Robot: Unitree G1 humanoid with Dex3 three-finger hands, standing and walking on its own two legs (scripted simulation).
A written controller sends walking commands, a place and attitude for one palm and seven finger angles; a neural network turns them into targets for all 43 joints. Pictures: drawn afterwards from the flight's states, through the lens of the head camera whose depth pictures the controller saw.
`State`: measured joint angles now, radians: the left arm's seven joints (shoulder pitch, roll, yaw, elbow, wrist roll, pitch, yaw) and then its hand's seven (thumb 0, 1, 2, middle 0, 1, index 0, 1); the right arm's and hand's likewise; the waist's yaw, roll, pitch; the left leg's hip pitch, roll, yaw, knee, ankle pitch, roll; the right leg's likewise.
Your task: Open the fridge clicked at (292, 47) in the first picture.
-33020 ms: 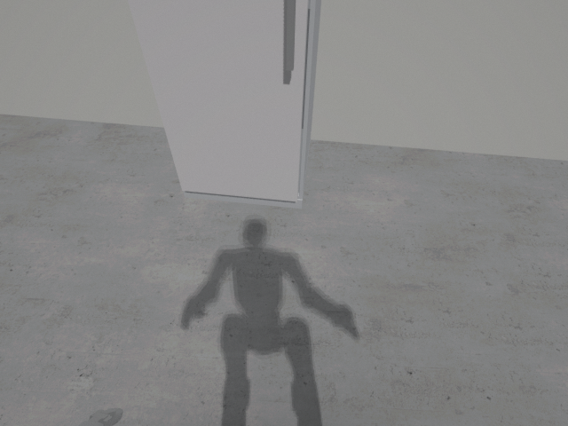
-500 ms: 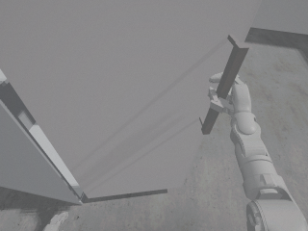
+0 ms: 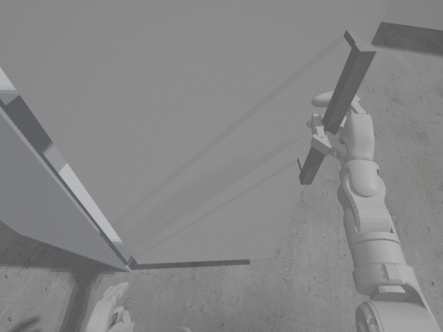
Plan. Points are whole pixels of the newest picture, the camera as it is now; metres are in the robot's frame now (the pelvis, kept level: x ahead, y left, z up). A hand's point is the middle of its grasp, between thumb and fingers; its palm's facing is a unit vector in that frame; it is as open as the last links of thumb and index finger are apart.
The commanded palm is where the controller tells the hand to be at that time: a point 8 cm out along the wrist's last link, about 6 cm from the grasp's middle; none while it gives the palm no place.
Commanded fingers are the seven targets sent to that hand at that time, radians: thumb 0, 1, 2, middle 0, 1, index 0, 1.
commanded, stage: stop walking and hold the door back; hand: right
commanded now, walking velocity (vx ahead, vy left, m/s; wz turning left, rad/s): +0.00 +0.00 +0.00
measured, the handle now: (323, 122) +0.46 -0.13 +0.14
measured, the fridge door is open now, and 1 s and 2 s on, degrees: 70 71 71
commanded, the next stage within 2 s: loosen the grip on the handle in 0.24 s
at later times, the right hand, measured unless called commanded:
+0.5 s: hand (327, 142) +0.40 -0.13 +0.15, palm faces +0.03 +1.00 -0.04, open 6.7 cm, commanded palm +0.37 -0.17 +0.14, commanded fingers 0.00 0.19 -0.38 0.45 1.40 0.45 1.40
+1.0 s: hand (326, 148) +0.40 -0.13 +0.13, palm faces +0.03 +0.99 -0.11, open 14.4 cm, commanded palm +0.38 -0.19 +0.14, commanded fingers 0.00 0.55 -0.20 0.25 1.15 0.25 1.15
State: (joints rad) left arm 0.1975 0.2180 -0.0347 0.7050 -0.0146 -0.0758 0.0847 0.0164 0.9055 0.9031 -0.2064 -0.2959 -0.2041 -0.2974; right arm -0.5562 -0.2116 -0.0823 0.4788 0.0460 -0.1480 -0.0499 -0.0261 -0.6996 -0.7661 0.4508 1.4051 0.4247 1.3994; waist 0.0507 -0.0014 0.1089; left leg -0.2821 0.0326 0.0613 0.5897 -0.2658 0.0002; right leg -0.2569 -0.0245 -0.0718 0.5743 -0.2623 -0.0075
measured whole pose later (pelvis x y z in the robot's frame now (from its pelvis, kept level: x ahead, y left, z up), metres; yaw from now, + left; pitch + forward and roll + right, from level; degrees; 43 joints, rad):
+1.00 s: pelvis -0.01 +0.01 +0.00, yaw +4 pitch +3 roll +0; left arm 0.32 0.26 -0.01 0.68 -0.03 -0.14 0.04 0.02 0.91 0.90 -0.20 -0.30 -0.20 -0.30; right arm -0.45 -0.29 -0.18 0.58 0.11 -0.29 0.02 -0.01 0.54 -0.21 0.34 1.23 0.28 1.18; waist 0.04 0.00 -0.03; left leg -0.40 -0.03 0.00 0.60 -0.25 0.02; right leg -0.37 -0.02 -0.04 0.61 -0.28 -0.01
